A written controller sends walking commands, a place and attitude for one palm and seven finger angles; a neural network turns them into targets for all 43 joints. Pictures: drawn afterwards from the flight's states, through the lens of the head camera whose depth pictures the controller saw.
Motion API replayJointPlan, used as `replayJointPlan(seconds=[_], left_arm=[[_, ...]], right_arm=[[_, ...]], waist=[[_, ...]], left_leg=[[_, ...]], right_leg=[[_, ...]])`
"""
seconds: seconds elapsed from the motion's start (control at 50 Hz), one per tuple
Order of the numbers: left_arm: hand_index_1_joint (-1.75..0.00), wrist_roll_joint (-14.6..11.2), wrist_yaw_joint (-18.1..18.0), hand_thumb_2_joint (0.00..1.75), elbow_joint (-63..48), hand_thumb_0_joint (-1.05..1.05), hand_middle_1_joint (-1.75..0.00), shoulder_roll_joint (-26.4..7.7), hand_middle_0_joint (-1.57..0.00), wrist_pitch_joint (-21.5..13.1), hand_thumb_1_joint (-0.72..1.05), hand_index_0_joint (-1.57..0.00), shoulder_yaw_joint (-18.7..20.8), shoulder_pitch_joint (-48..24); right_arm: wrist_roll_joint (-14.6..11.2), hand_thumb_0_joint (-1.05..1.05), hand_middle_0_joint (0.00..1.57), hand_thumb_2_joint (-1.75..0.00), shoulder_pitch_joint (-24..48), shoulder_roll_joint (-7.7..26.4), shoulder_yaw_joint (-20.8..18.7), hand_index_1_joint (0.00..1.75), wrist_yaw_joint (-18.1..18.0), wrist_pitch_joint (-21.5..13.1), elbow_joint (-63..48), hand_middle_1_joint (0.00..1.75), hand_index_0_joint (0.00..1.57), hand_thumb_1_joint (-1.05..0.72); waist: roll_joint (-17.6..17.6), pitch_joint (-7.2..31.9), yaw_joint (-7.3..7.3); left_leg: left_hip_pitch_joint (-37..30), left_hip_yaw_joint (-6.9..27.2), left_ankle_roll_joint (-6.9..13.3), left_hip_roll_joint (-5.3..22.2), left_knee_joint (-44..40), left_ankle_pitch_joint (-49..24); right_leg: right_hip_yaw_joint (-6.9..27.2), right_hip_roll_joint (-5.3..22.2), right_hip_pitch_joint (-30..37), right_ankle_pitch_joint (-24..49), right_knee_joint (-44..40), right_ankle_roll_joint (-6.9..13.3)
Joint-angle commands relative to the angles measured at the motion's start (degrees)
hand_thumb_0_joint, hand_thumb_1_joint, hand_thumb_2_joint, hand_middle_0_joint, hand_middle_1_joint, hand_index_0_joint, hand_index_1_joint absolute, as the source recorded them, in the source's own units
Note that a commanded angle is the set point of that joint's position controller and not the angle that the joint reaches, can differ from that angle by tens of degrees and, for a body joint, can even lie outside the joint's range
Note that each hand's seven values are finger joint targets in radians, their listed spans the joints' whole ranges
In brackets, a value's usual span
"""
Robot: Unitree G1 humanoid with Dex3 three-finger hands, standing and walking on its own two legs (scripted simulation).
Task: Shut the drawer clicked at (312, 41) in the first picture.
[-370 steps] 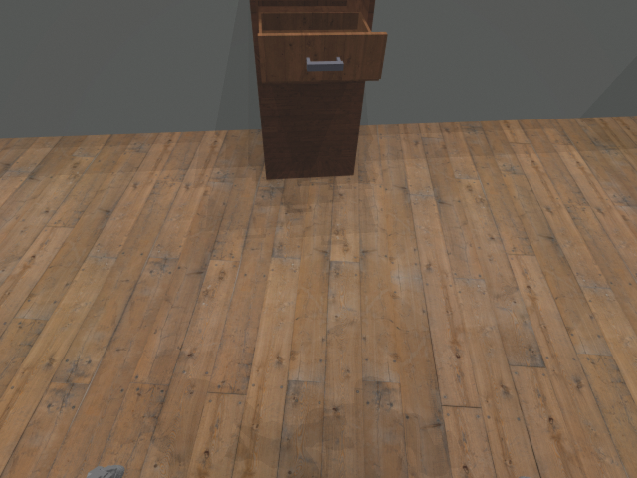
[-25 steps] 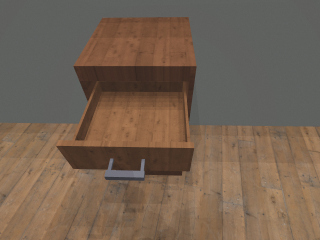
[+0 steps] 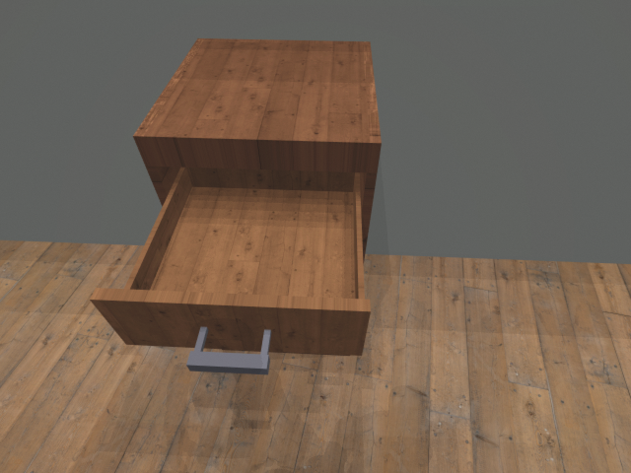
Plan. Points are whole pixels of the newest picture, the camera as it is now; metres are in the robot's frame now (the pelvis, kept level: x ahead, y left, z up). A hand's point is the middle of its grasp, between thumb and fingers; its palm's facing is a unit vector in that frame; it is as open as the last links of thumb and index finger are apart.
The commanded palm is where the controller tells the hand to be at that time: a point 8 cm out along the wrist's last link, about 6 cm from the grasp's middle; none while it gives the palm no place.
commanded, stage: come to a stop and stand still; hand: left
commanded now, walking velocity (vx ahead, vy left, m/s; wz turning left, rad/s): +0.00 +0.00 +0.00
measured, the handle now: (232, 349) +0.30 +0.14 -0.05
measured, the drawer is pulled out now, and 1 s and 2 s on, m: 0.30 0.30 0.30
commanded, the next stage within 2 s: look again from close up in 0.22 s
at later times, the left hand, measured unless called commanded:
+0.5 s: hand out of the picture +0.00 +0.17 -0.17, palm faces +0.02 -0.98 -0.19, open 7.3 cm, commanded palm none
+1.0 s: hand out of the picture +0.02 +0.18 -0.16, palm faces +0.13 -0.97 -0.21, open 7.2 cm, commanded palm +0.08 +0.21 -0.07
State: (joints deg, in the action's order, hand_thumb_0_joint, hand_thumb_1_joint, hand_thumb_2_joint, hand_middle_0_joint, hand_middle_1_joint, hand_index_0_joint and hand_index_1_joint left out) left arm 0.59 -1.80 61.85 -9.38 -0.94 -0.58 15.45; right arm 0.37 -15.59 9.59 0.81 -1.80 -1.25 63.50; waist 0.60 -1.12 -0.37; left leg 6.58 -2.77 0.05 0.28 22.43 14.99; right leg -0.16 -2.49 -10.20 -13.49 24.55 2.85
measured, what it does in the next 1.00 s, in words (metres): stands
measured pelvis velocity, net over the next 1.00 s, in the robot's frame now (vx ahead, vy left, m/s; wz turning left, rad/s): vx -0.01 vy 0.00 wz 0.00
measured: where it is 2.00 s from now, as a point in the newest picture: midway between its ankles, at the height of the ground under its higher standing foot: outside the picture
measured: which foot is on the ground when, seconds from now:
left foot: down 0.00-1.00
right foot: down 0.00-1.00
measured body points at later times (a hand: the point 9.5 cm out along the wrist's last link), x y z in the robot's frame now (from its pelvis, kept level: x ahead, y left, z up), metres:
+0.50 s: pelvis +0.00 -0.01 +0.00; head +0.00 -0.01 +0.45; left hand +0.00 +0.22 -0.16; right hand -0.02 -0.22 -0.16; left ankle -0.03 +0.12 -0.74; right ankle +0.00 -0.09 -0.74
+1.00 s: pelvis -0.01 +0.00 +0.00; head +0.01 -0.01 +0.45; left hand +0.01 +0.23 -0.14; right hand -0.01 -0.22 -0.16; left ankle -0.03 +0.12 -0.74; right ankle +0.00 -0.09 -0.74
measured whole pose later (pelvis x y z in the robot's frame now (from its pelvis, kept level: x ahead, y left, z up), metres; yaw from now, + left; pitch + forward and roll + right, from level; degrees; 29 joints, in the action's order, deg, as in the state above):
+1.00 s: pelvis -0.01 +0.00 +0.00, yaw +0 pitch -1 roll +0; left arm -3.6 -3.3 44.5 -9.0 3.5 0.3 23.9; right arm -0.8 -20.1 8.2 1.4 -2.9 -4.2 60.2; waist 0.5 -1.7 0.0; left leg 9.0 -2.4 -0.2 1.1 25.6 16.1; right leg -0.7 -3.1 -11.6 -13.3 25.7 3.0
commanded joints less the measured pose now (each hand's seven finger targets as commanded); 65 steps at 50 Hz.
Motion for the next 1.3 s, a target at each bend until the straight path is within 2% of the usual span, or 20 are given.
replayJointPlan(seconds=[0.0, 0.58, 0.9, 0.92, 0.94, 0.96, 0.98, 1.0, 1.02, 1.04, 1.06, 1.08, 1.1, 1.12, 1.14, 1.16, 1.18, 1.2, 1.26, 1.28], left_arm=[[-0.3, -0.27, -0.4, 0.9, -2.21, 0.0, -0.3, -6.06, -0.2, -0.74, 0.9, -0.2, 0.88, 3.17], [-0.3, -0.33, -0.36, 0.9, -1.02, 0.0, -0.3, -4.85, -0.2, -0.54, 0.9, -0.2, 0.8, 4.93], [-0.3, -0.23, -0.44, 0.9, -0.89, 0.0, -0.3, -4.31, -0.2, -0.64, 0.9, -0.2, 0.83, 5.81], [-0.3, 0.56, -2.81, 0.9, 1.82, 0.0, -0.3, -5.84, -0.2, -2.21, 0.9, -0.2, 1.39, 9.94], [-0.32, -13.17, -1.11, 0.9, -84.48, 0.0, -0.32, -16.91, -0.22, -14.8, 0.9, -0.22, 4.6, -30.67], [-0.34, -7.98, -4.24, 0.9, -72.27, 0.0, -0.34, -13.64, -0.24, -12.1, 0.9, -0.24, 6.59, -8.68], [-0.37, -8.96, -6.15, 0.9, -62.08, 0.0, -0.37, -1.57, -0.26, -4.43, 0.9, -0.26, -1.5, 7.73], [-0.39, -10.57, -5.0, 0.9, -61.37, 0.0, -0.39, 4.9, -0.28, -4.0, 0.9, -0.28, -5.42, 6.71], [-0.41, -11.63, -3.91, 0.9, -64.3, 0.0, -0.41, 4.25, -0.3, -6.63, 0.9, -0.3, -6.13, 3.91], [-0.43, -11.49, -2.65, 0.9, -62.89, 0.0, -0.43, 2.41, -0.32, -9.81, 0.9, -0.32, -4.51, 3.14], [-0.45, -11.68, -0.9, 0.9, -59.16, 0.0, -0.45, 4.42, -0.34, -13.09, 0.9, -0.34, -4.78, 6.65], [-0.47, -12.13, 1.45, 0.9, -57.2, 0.0, -0.47, 4.67, -0.36, -16.76, 0.9, -0.36, -3.26, 14.12], [-0.5, -12.59, 4.12, 0.9, -57.49, 0.0, -0.5, 4.7, -0.38, -20.84, 0.9, -0.38, -2.59, 19.3], [-0.52, -13.35, 7.39, 0.9, -57.13, 0.0, -0.52, 6.15, -0.4, -24.68, 0.9, -0.4, -2.7, 25.5], [-0.54, -13.51, 10.46, 0.9, -57.17, 0.0, -0.54, 4.38, -0.42, -28.7, 0.9, -0.42, -0.5, 28.14], [-0.56, -13.02, 13.48, 0.9, -58.6, 0.0, -0.56, 3.15, -0.44, -32.77, 0.9, -0.44, 0.29, 28.61], [-0.58, -11.23, 15.23, 0.9, -57.84, 0.0, -0.58, -0.3, -0.46, -35.8, 0.9, -0.46, 2.83, 28.91], [-0.6, -10.48, 15.56, 0.9, -61.95, 0.0, -0.6, -1.6, -0.48, -36.9, 0.9, -0.48, 3.34, 28.24], [-0.67, -10.42, 15.43, 0.9, -75.53, 0.0, -0.67, -2.56, -0.54, -36.53, 0.9, -0.54, 1.32, 19.8], [-0.69, -10.49, 14.02, 0.9, -79.64, 0.0, -0.69, -3.99, -0.56, -36.0, 0.9, -0.56, 2.35, 16.4]], right_arm=[[0.12, 0.0, 0.2, -0.9, -4.4, 5.12, -0.95, 0.3, -0.17, -0.52, -0.86, 0.3, 0.2, -0.9], [0.05, 0.0, 0.2, -0.9, -7.41, 3.3, -0.88, 0.3, -0.4, -0.75, 1.21, 0.3, 0.2, -0.9], [-0.02, 0.0, 0.2, -0.9, -7.8, 2.95, -0.92, 0.3, -0.43, -1.07, 1.56, 0.3, 0.2, -0.9], [-0.17, 0.0, 0.2, -0.9, 0.87, 4.39, -1.09, 0.3, 0.06, -1.17, -2.79, 0.3, 0.2, -0.9], [-2.81, 0.0, 0.2, -0.9, 0.07, 15.96, -2.29, 0.3, -2.73, -9.88, -24.06, 0.3, 0.2, -0.9], [-1.74, 0.0, 0.2, -0.9, 5.54, 10.41, -1.79, 0.3, -4.53, -14.62, -20.92, 0.3, 0.2, -0.9], [-2.58, 0.0, 0.2, -0.9, 4.9, 9.16, -2.4, 0.3, -3.52, -16.9, -21.39, 0.3, 0.2, -0.9], [-3.05, 0.0, 0.2, -0.9, 3.52, 10.37, -1.72, 0.3, -3.17, -17.57, -19.83, 0.3, 0.2, -0.9], [-2.83, 0.0, 0.2, -0.9, 4.61, 11.33, -2.28, 0.3, -2.87, -18.99, -23.13, 0.3, 0.2, -0.9], [-1.93, 0.0, 0.2, -0.9, 4.26, 12.6, -3.11, 0.3, -2.48, -19.93, -24.43, 0.3, 0.2, -0.9], [-1.17, 0.0, 0.2, -0.9, 4.42, 12.31, -3.68, 0.3, -1.96, -20.44, -26.43, 0.3, 0.2, -0.9], [-1.09, 0.0, 0.2, -0.9, 5.85, 11.79, -4.35, 0.3, -0.94, -21.0, -29.04, 0.3, 0.2, -0.9], [-0.65, 0.0, 0.2, -0.9, 6.6, 11.52, -4.5, 0.3, 0.02, -21.22, -31.4, 0.3, 0.2, -0.9], [-0.61, 0.0, 0.2, -0.9, 7.89, 11.01, -4.94, 0.3, 0.97, -21.0, -33.81, 0.3, 0.2, -0.9], [-0.64, 0.0, 0.2, -0.9, 8.53, 11.04, -5.5, 0.3, 2.06, -20.35, -35.18, 0.3, 0.2, -0.9], [-0.5, 0.0, 0.2, -0.9, 9.84, 11.25, -6.01, 0.3, 3.11, -19.57, -37.0, 0.3, 0.2, -0.9], [-0.59, 0.0, 0.2, -0.9, 10.13, 11.12, -6.69, 0.3, 4.21, -18.52, -37.83, 0.3, 0.2, -0.9], [-0.8, 0.0, 0.2, -0.9, 11.16, 10.89, -6.61, 0.3, 4.58, -17.55, -40.07, 0.3, 0.2, -0.9], [-1.18, 0.0, 0.2, -0.9, 11.55, 10.42, -5.83, 0.3, 3.84, -15.92, -44.95, 0.3, 0.2, -0.9], [-1.25, 0.0, 0.2, -0.9, 10.74, 10.24, -5.79, 0.3, 3.3, -15.32, -45.07, 0.3, 0.2, -0.9]], waist=[[-0.77, -1.69, 0.01], [-0.37, -4.04, 0.11], [-0.27, -3.37, 0.24], [-1.82, -4.82, 2.99], [8.14, 24.48, -4.89], [16.86, 24.2, 1.09], [12.76, 15.17, -0.93], [3.59, 6.59, -2.19], [-2.96, -0.19, -3.56], [-8.97, -1.03, -4.79], [-14.11, -1.71, -4.35], [-12.09, 0.05, -1.3], [-13.51, 4.6, 0.69], [-15.16, 6.12, 2.31], [-14.83, 8.21, 3.0], [-12.68, 8.96, 3.03], [-7.19, 9.6, 3.23], [-5.85, 11.66, 3.89], [1.83, 14.96, 2.44], [1.71, 14.71, 1.51]], left_leg=[[1.5, 4.53, 1.48, 5.56, -3.17, -8.69], [2.92, 4.61, 1.85, 5.56, -4.06, -4.65], [3.31, 4.83, 1.99, 5.4, -3.32, -5.56], [10.15, 1.08, -0.47, 5.33, 9.81, -5.01], [-5.6, 3.33, 1.89, -1.04, 0.64, -11.49], [-5.61, 1.16, 2.2, -0.03, 1.44, -16.85], [1.03, 3.38, 0.63, 1.33, 1.6, -16.11], [4.42, 3.67, 1.1, 1.26, 3.18, -10.57], [8.53, 5.04, 2.1, 0.7, 5.52, -4.39], [11.99, 5.05, 2.31, 0.05, 8.41, 0.42], [16.82, 5.28, 2.04, -0.5, 11.16, 4.18], [19.57, 4.28, 1.35, -1.07, 13.61, 4.9], [22.5, 3.8, 0.72, -1.42, 16.02, 4.18], [25.78, 3.02, 0.27, -1.72, 18.5, 3.27], [28.71, 2.6, -0.22, -2.02, 21.24, 1.86], [30.95, 2.06, -0.52, -2.35, 24.1, 1.21], [32.14, 1.62, -0.69, -2.64, 26.5, 0.57], [34.51, 0.94, -0.07, -2.74, 28.07, 0.68], [37.01, 1.64, 1.18, -2.25, 31.23, 4.44], [37.81, 2.15, 1.35, -1.92, 32.14, 6.35]], right_leg=[[7.55, 8.02, -0.38, 13.52, -4.72, 0.52], [7.53, 7.13, -2.15, 6.52, -6.42, 0.7], [7.44, 7.17, -2.07, 7.29, -5.83, 0.69], [9.9, 12.17, 0.27, 36.75, -3.38, -3.18], [6.92, 6.92, 6.54, 22.69, 0.63, -1.61], [3.29, 3.44, 5.47, 12.43, 2.85, 0.43], [-1.08, 3.31, -0.93, 6.06, 2.68, -0.43], [-3.19, 3.15, -5.91, 4.33, 2.41, -1.62], [-3.29, 3.11, -11.62, 0.07, 2.03, -2.43], [-3.43, 3.19, -16.36, -5.88, 2.49, -2.85], [-3.65, 3.15, -20.6, -11.76, 4.19, -3.02], [-3.21, 3.39, -20.99, -13.6, 6.61, -2.36], [-3.27, 3.37, -20.54, -13.13, 10.18, -2.01], [-2.96, 3.19, -20.0, -10.43, 13.33, -1.86], [-2.5, 3.18, -19.55, -6.02, 16.7, -1.62], [-2.03, 3.34, -20.3, -2.45, 19.9, -1.33], [-0.97, 3.79, -21.16, 0.35, 22.35, -0.77], [-0.71, 3.79, -21.84, 0.15, 24.61, -0.57], [0.69, 3.28, -28.07, -6.7, 28.12, -0.06], [1.36, 3.14, -30.08, -9.71, 27.97, -0.24]])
